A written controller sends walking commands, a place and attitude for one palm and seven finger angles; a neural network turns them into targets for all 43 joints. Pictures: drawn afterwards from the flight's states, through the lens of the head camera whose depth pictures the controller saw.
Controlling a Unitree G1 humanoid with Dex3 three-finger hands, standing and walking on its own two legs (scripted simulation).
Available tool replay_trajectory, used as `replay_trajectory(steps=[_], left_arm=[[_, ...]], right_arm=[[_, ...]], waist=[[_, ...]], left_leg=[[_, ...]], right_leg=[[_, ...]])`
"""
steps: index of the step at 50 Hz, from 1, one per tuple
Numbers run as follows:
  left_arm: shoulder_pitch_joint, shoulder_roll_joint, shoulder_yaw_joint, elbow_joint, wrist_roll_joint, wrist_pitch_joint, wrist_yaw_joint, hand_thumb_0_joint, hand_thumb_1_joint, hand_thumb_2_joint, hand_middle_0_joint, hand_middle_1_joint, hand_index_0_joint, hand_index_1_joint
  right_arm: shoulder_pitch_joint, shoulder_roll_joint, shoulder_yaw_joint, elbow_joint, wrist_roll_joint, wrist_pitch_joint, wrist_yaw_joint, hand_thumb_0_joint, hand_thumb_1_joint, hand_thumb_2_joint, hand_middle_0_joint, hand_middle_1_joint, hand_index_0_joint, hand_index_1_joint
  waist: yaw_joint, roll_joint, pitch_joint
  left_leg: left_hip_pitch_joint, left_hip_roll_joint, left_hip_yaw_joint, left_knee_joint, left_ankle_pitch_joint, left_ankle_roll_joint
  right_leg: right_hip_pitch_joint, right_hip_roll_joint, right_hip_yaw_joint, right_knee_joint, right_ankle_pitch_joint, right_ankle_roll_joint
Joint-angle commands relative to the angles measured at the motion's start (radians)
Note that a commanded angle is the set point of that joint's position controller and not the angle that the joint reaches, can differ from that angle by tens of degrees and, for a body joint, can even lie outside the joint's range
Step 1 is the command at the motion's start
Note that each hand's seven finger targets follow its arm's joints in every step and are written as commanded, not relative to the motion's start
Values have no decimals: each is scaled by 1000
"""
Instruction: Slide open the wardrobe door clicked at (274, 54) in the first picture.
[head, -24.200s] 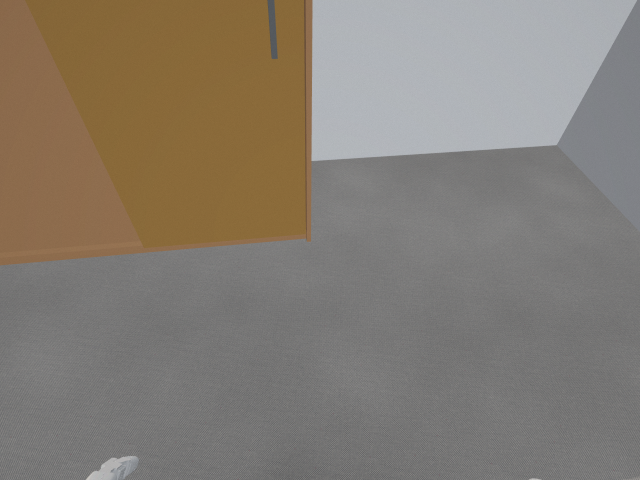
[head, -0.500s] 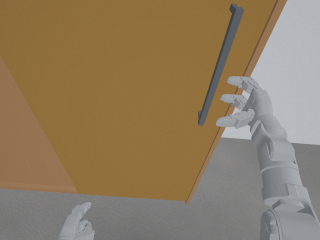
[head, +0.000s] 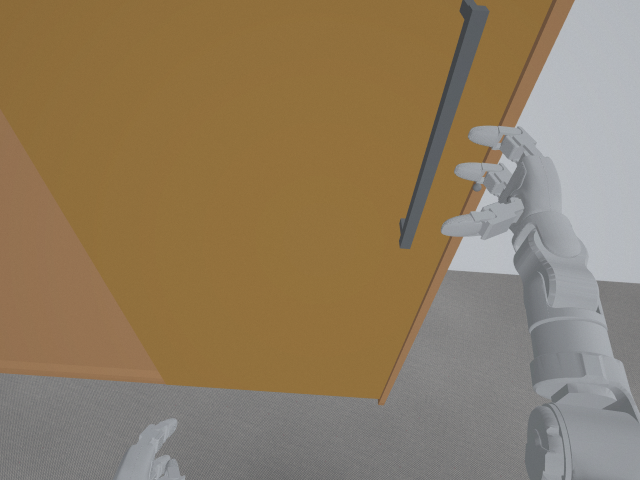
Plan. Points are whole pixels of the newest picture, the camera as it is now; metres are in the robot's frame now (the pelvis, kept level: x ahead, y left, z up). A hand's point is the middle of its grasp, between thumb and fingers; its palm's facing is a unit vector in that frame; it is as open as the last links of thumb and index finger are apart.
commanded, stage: move the hooked fingers beside the handle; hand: right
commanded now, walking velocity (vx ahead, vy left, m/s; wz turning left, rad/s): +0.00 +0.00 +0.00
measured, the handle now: (430, 148) +0.48 -0.10 +0.20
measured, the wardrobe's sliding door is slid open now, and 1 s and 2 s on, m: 0.00 0.00 0.00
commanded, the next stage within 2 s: feel for the door with the fingertips in 0.58 s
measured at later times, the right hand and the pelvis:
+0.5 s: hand (487, 196) +0.41 -0.17 +0.18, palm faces +0.01 +1.00 +0.00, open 14.0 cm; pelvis +0.01 -0.01 +0.00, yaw +0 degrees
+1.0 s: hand (455, 197) +0.41 -0.13 +0.17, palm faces -0.04 +1.00 +0.01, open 14.0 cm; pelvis +0.01 -0.01 +0.00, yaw +0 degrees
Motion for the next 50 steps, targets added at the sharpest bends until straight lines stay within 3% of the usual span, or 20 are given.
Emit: replay_trajectory(steps=[1,4,8,9,11,16,20,21,24,25,26,30,35,37,40,42,43,45,47,50], left_arm=[[-62,131,42,-139,-3,-27,1,0,900,900,-200,-300,-200,-300],[-58,132,46,-165,-5,-21,-5,0,900,900,-200,-300,-200,-300],[-63,117,56,-196,-5,-42,-15,0,900,900,-200,-300,-200,-300],[-59,120,56,-187,-6,-43,-14,0,900,900,-200,-300,-200,-300],[-66,118,58,-185,-7,-47,-15,0,900,900,-200,-300,-200,-300],[-83,119,50,-163,-4,-34,-3,0,900,900,-200,-300,-200,-300],[-88,118,49,-169,-1,-27,0,0,900,900,-200,-300,-200,-300],[-94,114,45,-173,-1,-29,-1,0,900,900,-200,-300,-200,-300],[-89,113,46,-173,-1,-31,-4,0,900,900,-200,-300,-200,-300],[-90,115,48,-175,-2,-28,-5,0,900,900,-200,-300,-200,-300],[-94,113,44,-177,-4,-28,-6,0,900,900,-200,-300,-200,-300],[-97,119,46,-176,-8,-18,-5,0,900,900,-200,-300,-200,-300],[-113,111,45,-186,-1,-19,1,0,900,900,-200,-300,-200,-300],[-109,103,42,-179,3,-29,1,0,900,900,-200,-300,-200,-300],[-103,105,46,-171,3,-35,-2,0,900,900,-200,-300,-200,-300],[-99,105,44,-156,1,-32,-2,0,900,900,-200,-300,-200,-300],[-102,104,42,-153,-1,-30,-3,0,900,900,-200,-300,-200,-300],[-102,111,45,-151,-1,-22,-4,0,900,900,-200,-300,-200,-300],[-111,101,41,-160,1,-20,-8,0,900,900,-200,-300,-200,-300],[-110,104,44,-165,6,-16,-11,0,900,900,-200,-300,-200,-300]], right_arm=[[-372,-218,-71,-52,-1,13,8,0,500,-300,300,1200,300,1200],[-366,-227,-84,-115,13,12,31,0,500,-300,300,1200,300,1200],[-386,-176,-59,-313,32,-68,38,0,500,-300,300,1200,300,1200],[-409,-187,-61,-327,32,-75,34,0,500,-300,300,1200,300,1200],[-424,-170,-40,-375,32,-81,24,0,500,-300,300,1200,300,1200],[-423,-187,-45,-322,9,-17,-7,0,500,-300,300,1200,300,1200],[-381,-203,-70,-322,12,0,-8,0,500,-300,300,1200,300,1200],[-388,-188,-59,-342,16,-5,-3,0,500,-300,300,1200,300,1200],[-356,-172,-55,-334,24,-9,11,0,500,-300,300,1200,300,1200],[-330,-179,-60,-326,23,-10,15,0,500,-300,300,1200,300,1200],[-335,-137,-25,-327,26,-5,21,0,500,-300,300,1200,300,1200],[-329,-126,-13,-287,25,32,20,0,500,-300,300,1200,300,1200],[-401,-176,-45,-389,22,8,-4,0,500,-300,300,1200,300,1200],[-459,-131,-6,-424,23,-17,-11,0,500,-300,300,1200,300,1200],[-411,-108,6,-403,21,-34,-17,0,500,-300,300,1200,300,1200],[-395,-85,18,-339,23,-14,-16,0,500,-300,300,1200,300,1200],[-402,-58,44,-317,20,2,-16,0,500,-300,300,1200,300,1200],[-366,-79,20,-272,12,29,-29,0,500,-300,300,1200,300,1200],[-403,-30,56,-305,8,42,-46,0,500,-300,300,1200,300,1200],[-371,-67,5,-321,15,32,-76,0,500,-300,300,1200,300,1200]], waist=[[-4,67,-212],[-14,53,-276],[-17,33,-372],[-7,51,-360],[-3,16,-347],[5,14,-259],[-14,40,-306],[-15,16,-312],[-14,41,-320],[-18,35,-312],[-10,32,-296],[-1,56,-229],[-10,16,-311],[7,14,-334],[0,11,-340],[6,45,-298],[12,29,-272],[0,41,-250],[0,15,-259],[-17,85,-297]], left_leg=[[149,39,-53,-49,167,-11],[183,37,-52,-29,244,-5],[205,26,-51,-1,336,-1],[193,23,-48,-5,323,-2],[172,22,-46,-9,303,-3],[138,26,-44,-34,220,-7],[184,28,-41,-29,255,-2],[189,28,-41,-24,276,1],[192,24,-39,-18,310,1],[190,25,-36,-17,308,3],[179,26,-33,-18,306,1],[131,26,-30,-31,238,-3],[164,29,-41,-23,250,-1],[161,26,-38,-20,264,-1],[162,22,-31,-11,284,3],[146,22,-28,-18,266,-1],[129,23,-27,-24,242,-2],[128,25,-27,-30,216,-2],[127,26,-26,-27,215,1],[167,24,-28,-26,238,-2]], right_leg=[[-35,-17,32,-71,173,-12],[-18,-17,24,-56,234,-8],[67,-22,25,-34,339,-7],[70,-25,30,-34,332,-6],[90,-27,34,-36,330,-4],[52,-23,37,-55,252,-7],[65,-23,35,-56,292,-4],[70,-22,36,-56,310,-1],[79,-24,36,-48,340,4],[83,-26,35,-48,348,6],[79,-25,35,-51,342,5],[60,-26,41,-55,277,3],[87,-21,43,-45,302,2],[107,-21,47,-41,315,5],[121,-24,51,-34,357,15],[92,-25,52,-40,321,13],[81,-23,49,-46,291,12],[64,-23,49,-51,273,10],[67,-20,52,-54,276,12],[66,-24,46,-52,296,10]])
